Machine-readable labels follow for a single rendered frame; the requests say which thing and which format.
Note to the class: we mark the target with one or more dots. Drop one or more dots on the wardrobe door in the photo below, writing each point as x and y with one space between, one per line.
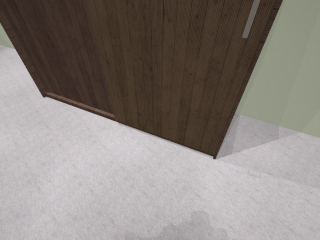
59 40
174 68

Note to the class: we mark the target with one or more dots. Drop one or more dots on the handle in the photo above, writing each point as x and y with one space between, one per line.
251 18

